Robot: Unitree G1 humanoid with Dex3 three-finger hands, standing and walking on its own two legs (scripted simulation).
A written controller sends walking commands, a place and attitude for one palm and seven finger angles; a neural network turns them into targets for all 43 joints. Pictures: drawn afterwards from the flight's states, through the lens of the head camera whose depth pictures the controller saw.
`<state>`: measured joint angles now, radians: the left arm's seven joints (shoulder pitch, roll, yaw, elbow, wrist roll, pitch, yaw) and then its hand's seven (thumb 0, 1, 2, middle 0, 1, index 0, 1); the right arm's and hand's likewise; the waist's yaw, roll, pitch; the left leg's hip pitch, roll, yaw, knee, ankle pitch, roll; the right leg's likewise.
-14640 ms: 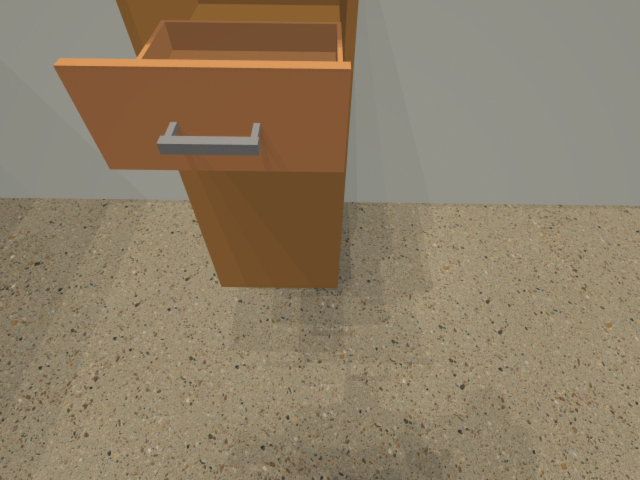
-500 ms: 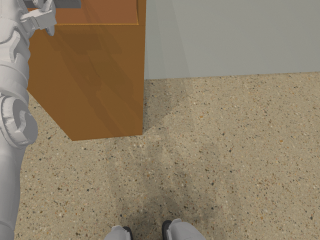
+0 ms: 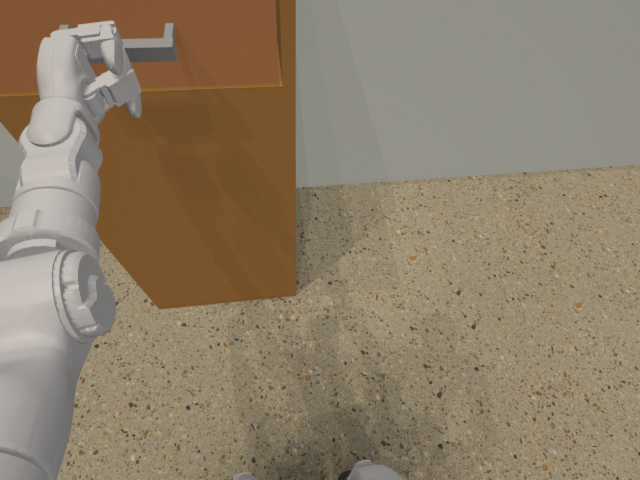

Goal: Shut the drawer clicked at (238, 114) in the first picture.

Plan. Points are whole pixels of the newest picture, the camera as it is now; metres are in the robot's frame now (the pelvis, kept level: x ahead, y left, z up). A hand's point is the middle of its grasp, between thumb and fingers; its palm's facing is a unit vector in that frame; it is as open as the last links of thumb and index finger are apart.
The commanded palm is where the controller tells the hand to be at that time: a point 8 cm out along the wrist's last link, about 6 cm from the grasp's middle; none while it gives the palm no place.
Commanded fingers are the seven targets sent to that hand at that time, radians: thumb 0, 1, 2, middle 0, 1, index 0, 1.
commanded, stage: pull the fist back off the drawer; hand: left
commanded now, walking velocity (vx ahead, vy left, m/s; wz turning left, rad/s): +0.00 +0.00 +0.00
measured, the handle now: (116, 41) +0.62 +0.18 +0.17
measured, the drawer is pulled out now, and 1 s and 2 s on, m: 0.00 0.00 0.00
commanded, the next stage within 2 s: draw the hand back to the body in 0.10 s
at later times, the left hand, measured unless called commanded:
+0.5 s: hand (103, 135) +0.46 +0.17 +0.17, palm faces +0.03 -1.00 +0.00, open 3.3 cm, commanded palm +0.41 +0.22 +0.18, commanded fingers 0.00 0.90 0.90 -1.40 -1.60 -1.40 -1.60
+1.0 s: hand (6, 297) +0.29 +0.21 +0.18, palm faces +0.33 -0.91 -0.24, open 3.3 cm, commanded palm +0.24 +0.25 +0.19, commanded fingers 0.00 0.90 0.90 -1.40 -1.60 -1.40 -1.60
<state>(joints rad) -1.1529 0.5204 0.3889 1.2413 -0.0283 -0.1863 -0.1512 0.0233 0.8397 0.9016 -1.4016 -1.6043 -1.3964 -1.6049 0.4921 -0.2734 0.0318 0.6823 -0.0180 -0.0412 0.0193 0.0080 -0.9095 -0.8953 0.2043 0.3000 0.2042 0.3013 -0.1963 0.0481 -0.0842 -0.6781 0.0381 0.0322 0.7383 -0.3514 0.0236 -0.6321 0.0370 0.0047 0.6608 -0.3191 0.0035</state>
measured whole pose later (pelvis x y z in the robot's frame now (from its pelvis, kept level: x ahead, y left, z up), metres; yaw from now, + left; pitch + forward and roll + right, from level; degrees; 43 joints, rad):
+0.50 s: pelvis +0.03 -0.02 +0.01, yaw +0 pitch +9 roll -1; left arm -0.63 0.36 0.34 0.67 -0.18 -0.04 -0.23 0.02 0.90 0.90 -1.40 -1.60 -1.40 -1.60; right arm 0.36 -0.28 0.01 0.61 0.05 0.00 -0.01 0.01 -0.91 -0.90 0.20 0.30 0.20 0.30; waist -0.07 0.05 -0.09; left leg -0.42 0.04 0.04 0.61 -0.35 0.00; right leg -0.39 0.04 0.01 0.57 -0.34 -0.02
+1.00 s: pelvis +0.00 -0.02 +0.03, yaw +2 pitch -3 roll +0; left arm -0.02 0.30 0.18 -0.03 -0.07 -0.05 0.06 0.02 0.89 0.90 -1.41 -1.60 -1.40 -1.60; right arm 0.14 -0.22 0.05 0.63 0.02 -0.04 -0.06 0.01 -0.91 -0.90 0.20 0.30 0.20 0.30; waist 0.05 0.06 0.01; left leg -0.14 0.01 0.01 0.43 -0.24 0.00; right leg -0.12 0.02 -0.01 0.42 -0.26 -0.02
